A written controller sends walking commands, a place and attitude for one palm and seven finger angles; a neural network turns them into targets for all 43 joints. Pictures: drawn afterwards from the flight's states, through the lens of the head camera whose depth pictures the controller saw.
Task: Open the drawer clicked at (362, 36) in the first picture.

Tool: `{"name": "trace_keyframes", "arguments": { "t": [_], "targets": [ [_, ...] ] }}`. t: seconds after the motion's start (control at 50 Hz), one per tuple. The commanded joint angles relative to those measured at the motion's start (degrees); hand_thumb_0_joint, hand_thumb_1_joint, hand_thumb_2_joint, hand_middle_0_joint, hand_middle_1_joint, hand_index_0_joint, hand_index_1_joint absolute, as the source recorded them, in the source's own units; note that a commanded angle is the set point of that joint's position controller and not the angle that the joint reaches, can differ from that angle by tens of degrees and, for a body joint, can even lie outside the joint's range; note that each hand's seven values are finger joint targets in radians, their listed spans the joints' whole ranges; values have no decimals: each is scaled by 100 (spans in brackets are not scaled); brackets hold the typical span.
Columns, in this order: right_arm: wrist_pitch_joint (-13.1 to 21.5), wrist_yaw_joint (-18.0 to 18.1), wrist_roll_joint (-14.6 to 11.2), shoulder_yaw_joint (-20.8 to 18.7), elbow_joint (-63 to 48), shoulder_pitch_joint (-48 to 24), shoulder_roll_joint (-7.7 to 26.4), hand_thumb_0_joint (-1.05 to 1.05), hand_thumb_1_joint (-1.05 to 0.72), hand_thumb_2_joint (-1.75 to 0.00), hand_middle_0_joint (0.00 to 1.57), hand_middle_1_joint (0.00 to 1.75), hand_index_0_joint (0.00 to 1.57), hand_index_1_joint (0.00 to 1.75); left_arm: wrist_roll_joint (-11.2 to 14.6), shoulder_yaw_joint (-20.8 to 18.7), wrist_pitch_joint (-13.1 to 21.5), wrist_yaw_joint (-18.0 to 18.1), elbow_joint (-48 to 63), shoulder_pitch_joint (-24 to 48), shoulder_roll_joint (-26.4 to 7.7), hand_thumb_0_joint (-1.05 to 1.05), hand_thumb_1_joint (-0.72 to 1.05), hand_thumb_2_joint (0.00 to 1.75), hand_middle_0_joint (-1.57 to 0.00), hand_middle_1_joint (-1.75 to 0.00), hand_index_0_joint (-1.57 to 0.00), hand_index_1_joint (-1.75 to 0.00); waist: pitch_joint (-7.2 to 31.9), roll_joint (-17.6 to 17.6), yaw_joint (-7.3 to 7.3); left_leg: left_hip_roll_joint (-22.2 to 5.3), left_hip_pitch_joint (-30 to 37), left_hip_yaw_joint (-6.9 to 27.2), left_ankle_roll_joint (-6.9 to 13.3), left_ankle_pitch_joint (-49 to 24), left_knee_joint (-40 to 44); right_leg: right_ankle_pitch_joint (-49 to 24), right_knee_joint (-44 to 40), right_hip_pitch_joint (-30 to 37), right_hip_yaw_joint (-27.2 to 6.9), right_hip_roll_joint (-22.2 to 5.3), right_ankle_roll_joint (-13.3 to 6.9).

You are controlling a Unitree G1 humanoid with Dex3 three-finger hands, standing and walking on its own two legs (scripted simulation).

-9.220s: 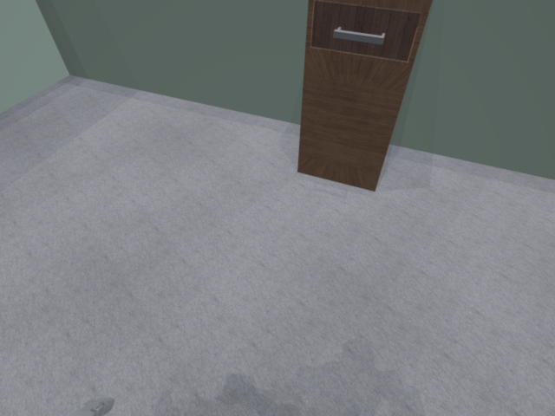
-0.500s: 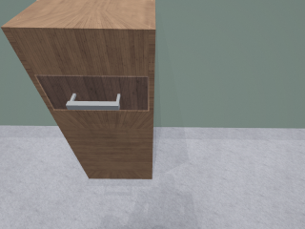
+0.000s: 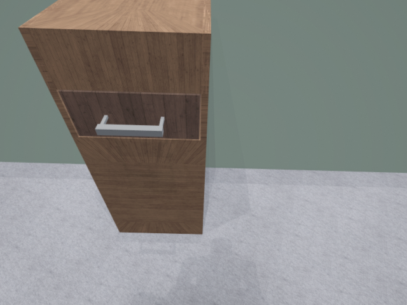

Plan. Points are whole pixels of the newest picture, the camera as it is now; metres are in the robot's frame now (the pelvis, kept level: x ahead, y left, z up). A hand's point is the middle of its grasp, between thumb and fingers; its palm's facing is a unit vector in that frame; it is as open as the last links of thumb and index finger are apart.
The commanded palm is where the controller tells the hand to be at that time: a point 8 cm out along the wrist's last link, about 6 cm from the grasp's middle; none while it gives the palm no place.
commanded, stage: look again from close up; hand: left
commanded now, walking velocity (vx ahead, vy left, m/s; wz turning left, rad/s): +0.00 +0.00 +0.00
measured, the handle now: (131, 125) +0.58 +0.25 +0.01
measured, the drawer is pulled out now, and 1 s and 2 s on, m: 0.00 0.00 0.00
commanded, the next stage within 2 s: shuffle to correct the standing spot in 0.02 s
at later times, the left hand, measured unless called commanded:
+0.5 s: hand out of the picture -0.01 +0.18 -0.19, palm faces +0.07 -0.99 -0.15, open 7.4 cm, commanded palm none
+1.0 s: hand out of the picture +0.10 +0.18 -0.17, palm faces +0.03 -0.97 -0.24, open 7.3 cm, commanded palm none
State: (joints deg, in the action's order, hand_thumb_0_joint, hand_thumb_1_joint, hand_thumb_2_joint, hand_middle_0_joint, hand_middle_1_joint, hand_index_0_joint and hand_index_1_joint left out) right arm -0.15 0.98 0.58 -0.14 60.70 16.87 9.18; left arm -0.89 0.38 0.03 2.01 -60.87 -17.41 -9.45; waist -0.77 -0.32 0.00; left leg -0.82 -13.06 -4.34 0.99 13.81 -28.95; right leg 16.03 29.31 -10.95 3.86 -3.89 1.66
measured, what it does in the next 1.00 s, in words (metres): steps on the spot: right foot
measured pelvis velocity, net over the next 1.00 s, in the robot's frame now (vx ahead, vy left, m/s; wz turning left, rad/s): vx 0.04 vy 0.00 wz -0.01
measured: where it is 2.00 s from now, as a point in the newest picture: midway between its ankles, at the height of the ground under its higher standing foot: outside the picture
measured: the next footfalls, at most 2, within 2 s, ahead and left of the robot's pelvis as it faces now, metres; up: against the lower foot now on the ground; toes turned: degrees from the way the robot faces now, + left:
right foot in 0.62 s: +0.09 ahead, -0.09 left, +0.00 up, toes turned -3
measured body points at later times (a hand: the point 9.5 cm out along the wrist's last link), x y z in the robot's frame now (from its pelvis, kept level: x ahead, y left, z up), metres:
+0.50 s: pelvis +0.03 +0.01 -0.01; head +0.03 +0.03 +0.44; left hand -0.02 +0.23 -0.17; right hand +0.01 -0.21 -0.16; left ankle +0.02 +0.11 -0.74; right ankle +0.00 -0.12 -0.72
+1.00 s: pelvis +0.04 +0.00 +0.00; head +0.07 +0.00 +0.45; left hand +0.09 +0.23 -0.15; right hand +0.07 -0.23 -0.16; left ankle +0.02 +0.11 -0.74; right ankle +0.05 -0.09 -0.74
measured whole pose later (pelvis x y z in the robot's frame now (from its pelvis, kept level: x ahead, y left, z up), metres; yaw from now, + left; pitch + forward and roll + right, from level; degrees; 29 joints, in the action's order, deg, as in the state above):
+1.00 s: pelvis +0.04 +0.00 +0.00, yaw -1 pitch -1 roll +1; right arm -0.7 1.9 0.0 -1.3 60.3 13.6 9.3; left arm -0.7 -1.1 0.1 3.3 -57.7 -12.7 -9.1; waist -3.3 0.2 0.0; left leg -0.5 -12.2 -5.0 0.5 18.3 -31.4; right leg 16.2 32.5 -15.7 5.1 -1.0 -1.9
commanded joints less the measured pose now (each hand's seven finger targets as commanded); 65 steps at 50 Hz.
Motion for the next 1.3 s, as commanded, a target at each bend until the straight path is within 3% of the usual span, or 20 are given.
{"name": "trace_keyframes", "arguments": {
  "t": [0.0,0.1,0.26,0.34,0.38,0.42,0.44,0.48,0.54,0.56,0.62,0.64,0.7,0.8,0.92,0.94,0.98,1.02,1.1,1.28],
  "targets": [
    [121,2,23,-84,-210,197,570,0,-90,-90,20,30,20,30,-11,-77,91,12,214,-380,-514,0,90,90,-20,-30,-20,-30,-441,-115,8,-440,-415,654,64,482,910,185,-730,-306,-406,-227,-292],
    [130,5,10,-67,-129,225,525,0,-90,-90,20,30,20,30,-3,-81,111,4,182,-429,-507,0,90,90,-20,-30,-20,-30,-407,-42,8,-434,-352,588,38,277,850,90,-808,-295,-418,-246,-288],
    [26,-63,71,-82,-111,367,371,0,-90,-90,20,30,20,30,-48,-267,67,-28,140,-716,-734,0,90,90,-20,-30,-20,-30,-773,-649,78,-15,-880,70,16,1189,-120,2362,-1389,-599,-1036,-709,-624],
    [115,-78,59,-78,-108,592,241,0,-90,-90,20,30,20,30,-47,-347,101,-32,194,-668,-726,0,90,90,-20,-30,-20,-30,-790,-507,-25,-40,-536,-15,50,665,-178,1821,-1208,-789,-936,-837,-737],
    [159,-57,55,-96,8,943,389,0,-90,-90,20,30,20,30,-64,-330,80,-48,230,-568,-540,0,90,90,-20,-30,-20,-30,-884,270,-122,-263,-305,435,145,765,415,1555,-419,-999,-330,-358,-578],
    [189,-7,73,-172,90,1284,735,0,-90,-90,20,30,20,30,-92,-261,80,-81,323,-513,-192,0,90,90,-20,-30,-20,-30,-837,1552,-200,-1095,-56,1730,593,1350,1452,1232,1010,-1416,462,251,-367],
    [205,32,71,-172,109,1384,748,0,-90,-90,20,30,20,30,-111,-220,106,-89,421,-319,-113,0,90,90,-20,-30,-20,-30,-979,1621,-243,-1364,210,2202,912,1096,1708,1458,1617,-1942,401,295,-373],
    [263,72,81,-120,80,1307,589,0,-90,-90,20,30,20,30,-84,-196,160,-101,454,-142,-43,0,90,90,-20,-30,-20,-30,-818,925,-191,-1554,470,2214,1212,-709,1449,1493,2083,-2140,71,72,-414],
    [317,153,42,-38,-17,718,507,0,-90,-90,20,30,20,30,20,-161,206,-75,213,-579,175,0,90,90,-20,-30,-20,-30,-137,314,179,-1091,245,949,824,-3275,595,197,220,-444,72,50,-226],
    [331,178,0,-34,-16,560,478,0,-90,-90,20,30,20,30,30,-168,219,-55,122,-808,91,0,90,90,-20,-30,-20,-30,16,96,294,-853,195,695,540,-3318,317,-939,-432,38,-1,21,-181],
    [309,168,-65,-20,-4,657,223,0,-90,-90,20,30,20,30,64,-188,236,2,95,-694,-419,0,90,90,-20,-30,-20,-30,222,-28,83,-432,-347,480,58,-1197,629,-3343,-154,781,-743,-766,-520],
    [284,156,-59,-40,43,626,174,0,-90,-90,20,30,20,30,56,-185,191,1,142,-540,-448,0,90,90,-20,-30,-20,-30,43,172,63,-406,-331,517,53,-1180,748,-3177,-80,616,-581,-712,-478],
    [176,174,-34,-79,103,648,169,0,-90,-90,20,30,20,30,31,-197,166,69,151,-518,-373,0,90,90,-20,-30,-20,-30,110,-766,72,-462,-118,379,35,-1587,428,-3810,-27,538,-568,-618,-464],
    [115,172,-4,-133,117,503,295,0,-90,-90,20,30,20,30,18,-255,73,106,386,-286,-471,0,90,90,-20,-30,-20,-30,240,-143,51,-568,250,434,66,-2603,236,-3264,204,230,-521,-503,-462],
    [55,129,26,-148,-51,220,300,0,-90,-90,20,30,20,30,-8,-276,11,80,539,-25,-500,0,90,90,-20,-30,-20,-30,167,-64,37,-534,62,457,69,-1522,306,-2109,-49,26,-629,-480,-514],
    [116,82,-84,-243,-506,-360,697,0,-90,-90,20,30,20,30,8,-277,75,263,317,-478,-754,0,90,90,-20,-30,-20,-30,275,-50,179,-655,-18,223,-103,-1513,-656,-3980,-90,65,-888,-750,-411],
    [61,31,-34,-174,-676,0,218,0,-90,-90,20,30,20,30,-6,-288,185,202,549,-220,-952,0,90,90,-20,-30,-20,-30,824,-539,-62,-95,-403,215,-81,711,-597,-4770,-45,801,-1334,-1345,-856],
    [18,32,-31,-176,-604,118,309,0,-90,-90,20,30,20,30,-5,-229,144,175,654,113,-855,0,90,90,-20,-30,-20,-30,758,-522,-161,-144,-16,212,-52,342,-76,-3137,-166,422,-956,-1053,-843],
    [33,-1,55,-150,-718,-142,543,0,-90,-90,20,30,20,30,-3,-170,10,78,731,279,-651,0,90,90,-20,-30,-20,-30,-475,626,-35,-585,-508,919,191,-29,660,73,-412,-548,-528,-216,-451],
    [35,-19,97,-145,-758,45,769,0,-90,-90,20,30,20,30,-46,-149,4,-6,652,-153,-561,0,90,90,-20,-30,-20,-30,-528,83,0,-517,-1037,1084,226,1702,1329,719,-656,-370,-462,-103,-341]
  ]
}}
